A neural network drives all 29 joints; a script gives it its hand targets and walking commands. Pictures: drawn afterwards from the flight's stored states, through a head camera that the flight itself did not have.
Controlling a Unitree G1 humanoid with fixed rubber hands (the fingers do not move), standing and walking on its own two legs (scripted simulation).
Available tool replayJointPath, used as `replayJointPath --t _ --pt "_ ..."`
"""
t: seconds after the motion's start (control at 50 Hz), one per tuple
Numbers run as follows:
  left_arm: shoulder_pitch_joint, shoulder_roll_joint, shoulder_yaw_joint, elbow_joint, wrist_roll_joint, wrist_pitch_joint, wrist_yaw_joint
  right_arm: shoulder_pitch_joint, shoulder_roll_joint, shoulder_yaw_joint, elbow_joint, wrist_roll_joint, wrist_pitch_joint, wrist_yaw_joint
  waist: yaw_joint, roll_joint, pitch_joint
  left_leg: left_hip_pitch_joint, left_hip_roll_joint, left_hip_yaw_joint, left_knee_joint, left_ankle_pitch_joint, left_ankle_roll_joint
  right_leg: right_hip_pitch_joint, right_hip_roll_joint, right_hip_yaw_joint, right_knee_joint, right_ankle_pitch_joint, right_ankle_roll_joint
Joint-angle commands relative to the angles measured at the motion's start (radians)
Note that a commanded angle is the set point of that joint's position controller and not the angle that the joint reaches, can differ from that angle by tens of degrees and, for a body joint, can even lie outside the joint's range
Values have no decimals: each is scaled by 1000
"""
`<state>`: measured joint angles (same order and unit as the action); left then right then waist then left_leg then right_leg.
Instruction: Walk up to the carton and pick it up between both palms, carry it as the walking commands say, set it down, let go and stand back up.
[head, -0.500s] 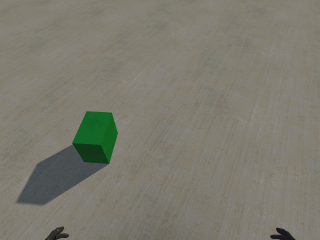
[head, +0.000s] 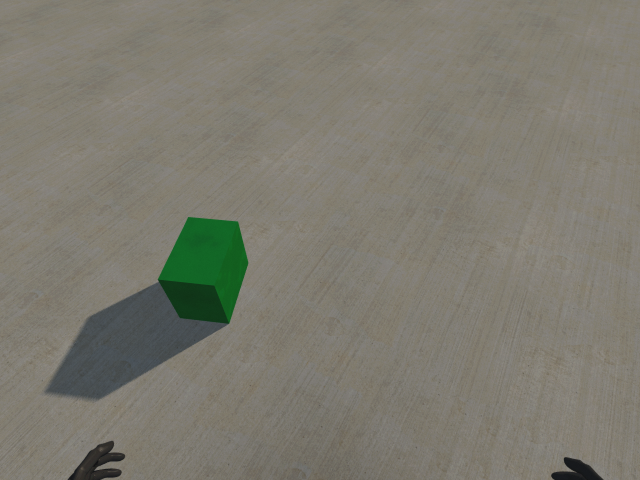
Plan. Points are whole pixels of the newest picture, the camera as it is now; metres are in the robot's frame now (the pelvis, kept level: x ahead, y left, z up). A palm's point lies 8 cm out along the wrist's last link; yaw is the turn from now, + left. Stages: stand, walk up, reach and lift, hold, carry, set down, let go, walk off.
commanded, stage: walk up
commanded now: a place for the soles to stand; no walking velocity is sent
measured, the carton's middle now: (208, 270) +0.89 +0.42 -0.66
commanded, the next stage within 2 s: none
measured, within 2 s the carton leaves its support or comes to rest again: neither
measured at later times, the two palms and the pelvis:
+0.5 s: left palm out of the picture +0.10 +0.43 -0.09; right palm (478, 368) +0.29 -0.22 -0.10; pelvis +0.12 +0.08 -0.02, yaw +17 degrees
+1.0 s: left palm out of the picture +0.17 +0.51 -0.10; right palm (365, 241) +0.52 -0.06 -0.07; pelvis +0.27 +0.19 -0.02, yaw +28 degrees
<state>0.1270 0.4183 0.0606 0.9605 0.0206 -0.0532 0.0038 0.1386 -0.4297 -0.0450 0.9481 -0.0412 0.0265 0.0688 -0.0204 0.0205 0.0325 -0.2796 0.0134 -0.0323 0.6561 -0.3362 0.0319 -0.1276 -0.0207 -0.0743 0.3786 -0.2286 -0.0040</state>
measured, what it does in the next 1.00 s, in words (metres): walks ahead, turning left: left foot, then right foot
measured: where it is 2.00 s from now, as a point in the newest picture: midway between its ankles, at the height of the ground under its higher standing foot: (242, 437)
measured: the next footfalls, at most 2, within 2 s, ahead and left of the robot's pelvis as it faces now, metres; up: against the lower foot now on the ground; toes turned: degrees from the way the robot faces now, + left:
left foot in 0.20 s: +0.14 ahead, +0.21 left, +0.00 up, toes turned +12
right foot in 0.46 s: +0.24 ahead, +0.00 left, +0.00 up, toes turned +14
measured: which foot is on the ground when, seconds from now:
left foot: up 0.00-0.18, down 0.20-0.48, up 0.50-0.78, down 0.80-1.00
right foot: down 0.00-0.22, up 0.24-0.44, down 0.46-0.80, up 0.82-1.00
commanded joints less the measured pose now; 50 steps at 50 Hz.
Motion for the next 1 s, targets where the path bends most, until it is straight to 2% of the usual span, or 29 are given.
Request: replayJointPath --t 0.0,0.02,0.08,0.14,0.18,0.2,0.22,0.24,0.26,0.28,0.32,0.4,0.44,0.46,0.48,0.5,0.52,0.54,0.6,0.68,0.72,0.76,0.78,0.8,0.82,0.84,0.86,0.9,0.98 --pt "68 318 104 -114 8 -30 22 -115 -201 -71 -190 -8 5 39 73 -78 46 -436 137 -138 308 -41 -21 154 -458 364 -248 -310 -245" --pt "31 310 106 -134 11 -39 23 -69 -203 -82 -193 1 3 51 42 -69 53 -392 159 -126 274 -18 -38 118 -418 272 -232 -232 -221" --pt "12 301 109 -166 27 -46 7 -30 -170 -82 -212 10 -6 83 34 -136 47 -183 126 18 117 0 -46 -36 -312 30 -160 -109 -181" --pt "-3 325 109 -187 33 -29 -6 22 -172 -87 -234 23 -13 87 12 -169 27 14 66 141 5 51 -29 -182 -268 -51 -47 -253 -140" --pt "40 274 84 -195 29 -16 -12 184 -238 -118 -195 10 -24 62 -54 12 -40 249 -16 160 -42 -34 -2 -312 -206 -107 242 -279 -96" --pt "44 217 60 -218 22 -11 -19 334 -322 -145 -169 2 -25 37 -129 255 -39 312 64 -65 -235 -295 64 -420 -107 -167 628 -213 -41" --pt "21 180 42 -278 -1 -11 -16 322 -424 -150 -206 9 -34 25 -122 443 -23 249 317 -689 -511 -504 231 -652 18 -53 852 -460 -1" --pt "28 265 52 -255 -2 -7 -10 231 -379 -141 -239 35 -40 16 -73 126 -34 182 346 -698 -499 -553 280 -592 -70 111 866 -338 -11" --pt "65 281 56 -233 -6 -12 -17 153 -346 -125 -272 35 -44 8 -22 70 -10 107 306 -583 -448 -466 256 -540 -99 107 815 -275 -8" --pt "122 281 62 -207 -6 -17 -23 106 -316 -117 -289 28 -49 3 10 87 16 40 247 -453 -406 -363 222 -475 -109 95 713 -261 -5" --pt "181 272 64 -191 2 -24 -29 107 -283 -106 -304 11 -52 5 9 155 8 -50 163 -311 -358 -226 191 -334 -60 51 530 -273 -3" --pt "226 242 71 -217 3 -42 -31 128 -270 -105 -349 3 -58 12 25 156 20 -163 177 -314 -323 -233 210 -185 -14 22 317 -170 -19" --pt "352 255 94 -201 16 -59 -24 118 -228 -93 -377 7 -53 8 101 40 -25 -340 96 -234 -148 -295 134 90 14 28 181 -93 -39" --pt "464 304 111 -198 29 -70 -13 106 -161 -74 -400 9 -56 -1 172 -168 -20 -483 -32 -167 145 -307 79 176 -123 275 11 -327 -77" --pt "421 391 123 -240 33 -84 -6 91 -121 -64 -418 7 -63 -12 151 -274 50 -611 -111 -105 421 -194 19 78 -450 774 -241 -658 -173" --pt "312 359 108 -283 15 -87 -6 124 -231 -90 -384 13 -61 -23 93 -59 91 -585 -30 -210 510 -109 2 15 -454 768 -250 -667 -207" --pt "265 336 106 -293 9 -87 -7 160 -262 -101 -353 23 -72 -21 66 -28 103 -538 9 -200 486 -55 -5 -11 -409 627 -198 -545 -237" --pt "241 304 99 -300 4 -87 -8 204 -256 -100 -333 26 -78 -18 46 -41 96 -496 35 -190 457 -16 -16 -17 -355 499 -156 -425 -225" --pt "279 280 92 -305 12 -83 -22 190 -204 -85 -326 23 -80 1 60 -146 87 -382 23 -80 300 8 -37 -37 -279 232 -115 -46 -205" --pt "304 299 87 -327 12 -65 -30 90 -158 -67 -367 35 -81 20 78 -205 45 -225 20 67 59 27 -18 -42 -243 54 -15 207 -192" --pt "304 310 83 -338 5 -50 -35 94 -160 -73 -365 44 -85 21 64 -191 21 -81 -11 126 -24 100 -3 -105 -254 30 34 149 -181" --pt "319 269 62 -355 -5 -39 -37 228 -205 -96 -323 33 -95 8 -6 -75 -54 212 -64 136 -103 102 23 -233 -205 -39 263 209 -148" --pt "336 226 44 -371 -8 -35 -32 364 -259 -117 -295 16 -101 -7 -72 72 -131 381 10 -27 -134 -14 67 -360 -156 -78 564 128 -99" --pt "322 175 31 -422 -8 -35 -34 426 -383 -149 -320 26 -112 -28 -99 273 -172 485 348 -620 -267 -146 203 -635 -24 -34 839 -258 -23" --pt "295 266 46 -397 -4 -24 -20 363 -380 -151 -345 69 -114 -41 -73 39 -162 346 406 -704 -316 -77 294 -611 -61 120 906 -287 -23" --pt "279 274 55 -377 -11 -19 -18 299 -336 -134 -356 69 -115 -48 -33 -10 -79 258 363 -581 -290 15 298 -615 -101 130 905 -234 -24" --pt "313 261 58 -358 -10 -23 -20 260 -303 -123 -362 62 -117 -50 2 10 -31 174 318 -469 -267 108 265 -586 -129 132 828 -216 -24" --pt "369 246 58 -327 -3 -21 -33 212 -272 -113 -379 43 -123 -50 22 93 -14 16 218 -268 -241 205 213 -437 -126 93 668 -189 -15" --pt "310 209 60 -337 4 -13 -48 252 -287 -109 -375 24 -131 -54 6 153 -3 -76 210 -231 -225 247 232 -350 -83 37 506 -136 -15"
